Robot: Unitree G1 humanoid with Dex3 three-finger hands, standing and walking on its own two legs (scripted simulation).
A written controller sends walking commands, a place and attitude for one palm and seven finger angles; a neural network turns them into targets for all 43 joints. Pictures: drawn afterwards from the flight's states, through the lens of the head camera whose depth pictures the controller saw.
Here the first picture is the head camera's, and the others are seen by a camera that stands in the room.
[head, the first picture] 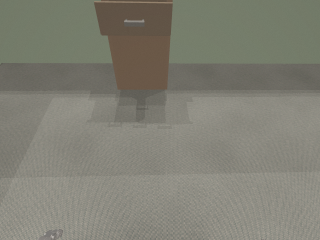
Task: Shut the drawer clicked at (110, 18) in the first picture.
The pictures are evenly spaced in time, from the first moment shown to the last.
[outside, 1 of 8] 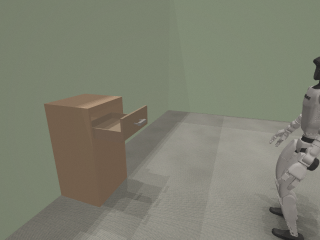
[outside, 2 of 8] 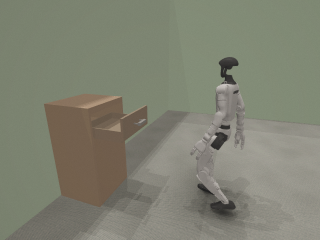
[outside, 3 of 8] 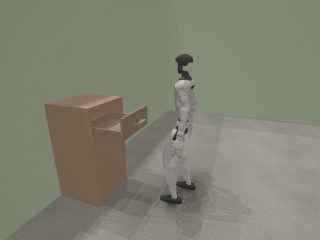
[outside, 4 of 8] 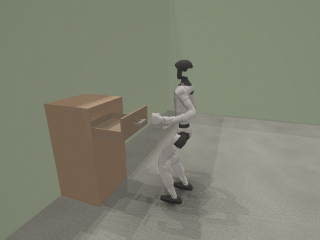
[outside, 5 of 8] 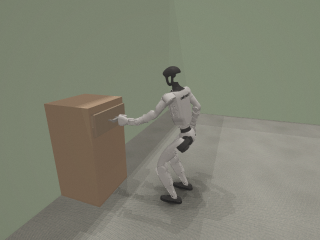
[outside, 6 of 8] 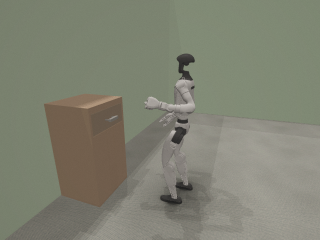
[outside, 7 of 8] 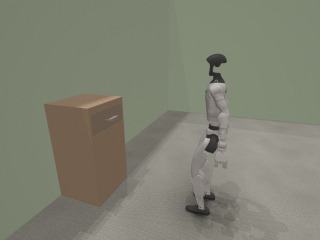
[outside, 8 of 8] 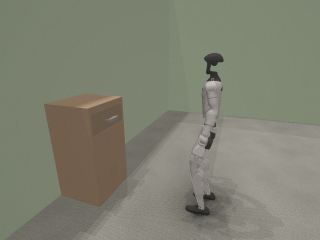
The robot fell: no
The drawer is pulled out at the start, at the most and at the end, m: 0.28 0.28 0.00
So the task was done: yes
